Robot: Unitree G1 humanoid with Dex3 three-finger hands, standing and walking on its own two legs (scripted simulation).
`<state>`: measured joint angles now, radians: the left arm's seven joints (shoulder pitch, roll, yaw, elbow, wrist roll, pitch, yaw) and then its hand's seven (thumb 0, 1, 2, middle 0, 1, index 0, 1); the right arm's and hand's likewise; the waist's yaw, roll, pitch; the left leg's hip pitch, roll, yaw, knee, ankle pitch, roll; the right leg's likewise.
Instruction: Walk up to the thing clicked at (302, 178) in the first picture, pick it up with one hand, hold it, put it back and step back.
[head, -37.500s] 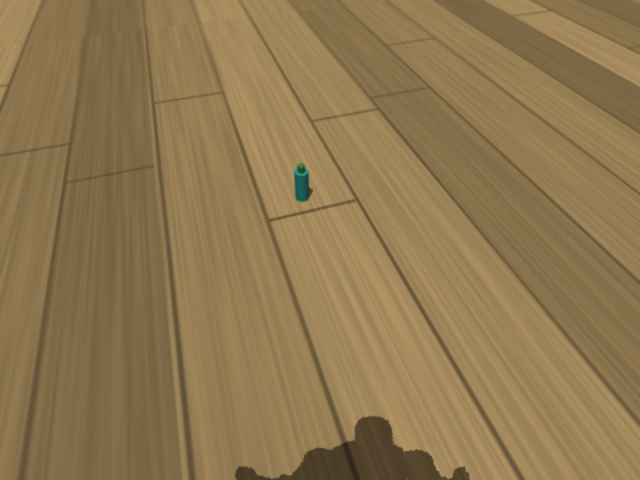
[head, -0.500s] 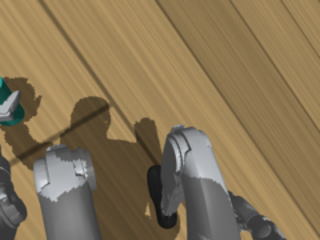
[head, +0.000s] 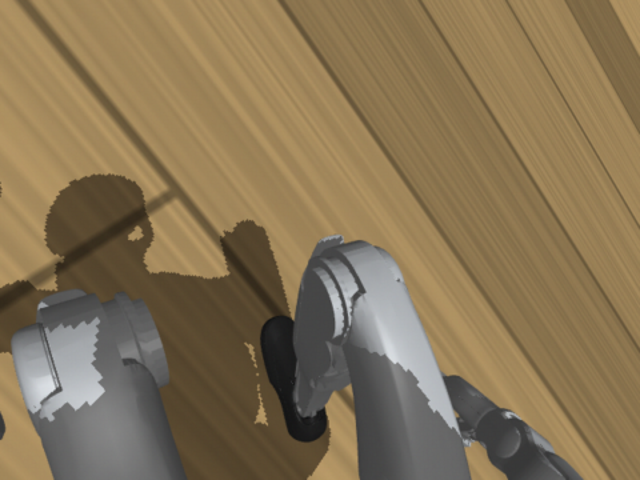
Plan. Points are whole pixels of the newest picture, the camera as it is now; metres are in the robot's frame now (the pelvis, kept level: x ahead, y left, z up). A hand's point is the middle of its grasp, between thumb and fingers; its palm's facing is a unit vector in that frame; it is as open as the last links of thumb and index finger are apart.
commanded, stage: lower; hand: left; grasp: from the side
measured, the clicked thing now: out of the picture +0.44 +0.31 -0.17
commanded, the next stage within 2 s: loosen in 0.54 s
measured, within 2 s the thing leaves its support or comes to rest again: rests again in 1.16 s
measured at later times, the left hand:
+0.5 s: hand out of the picture +0.45 +0.30 -0.17, palm faces +0.44 -0.90 -0.02, open 9.0 cm
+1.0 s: hand out of the picture +0.45 +0.30 -0.17, palm faces +0.44 -0.90 +0.02, open 10.5 cm
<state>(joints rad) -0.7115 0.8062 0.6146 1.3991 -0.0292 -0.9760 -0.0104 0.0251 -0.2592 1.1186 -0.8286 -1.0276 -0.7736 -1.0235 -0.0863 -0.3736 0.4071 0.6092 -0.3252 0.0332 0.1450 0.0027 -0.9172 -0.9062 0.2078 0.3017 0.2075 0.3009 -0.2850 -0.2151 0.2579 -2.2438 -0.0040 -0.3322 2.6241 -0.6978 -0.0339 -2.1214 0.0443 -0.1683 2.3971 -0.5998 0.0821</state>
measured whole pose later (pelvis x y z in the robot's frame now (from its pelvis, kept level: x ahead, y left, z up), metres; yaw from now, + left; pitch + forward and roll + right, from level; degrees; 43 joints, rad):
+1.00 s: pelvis -0.01 +0.01 +0.00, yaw -3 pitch +12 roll -18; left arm -0.73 0.90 0.58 1.48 -0.04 -1.09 0.03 0.01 -0.24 0.63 -0.76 -0.74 -0.74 -0.73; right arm -0.16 -0.38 0.52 0.55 -0.37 0.04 0.14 0.00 -0.91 -0.90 0.21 0.30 0.21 0.30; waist -0.29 -0.28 0.31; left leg -2.21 0.01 -0.39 2.66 -0.71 -0.02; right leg -2.07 0.07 -0.22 2.37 -0.58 0.09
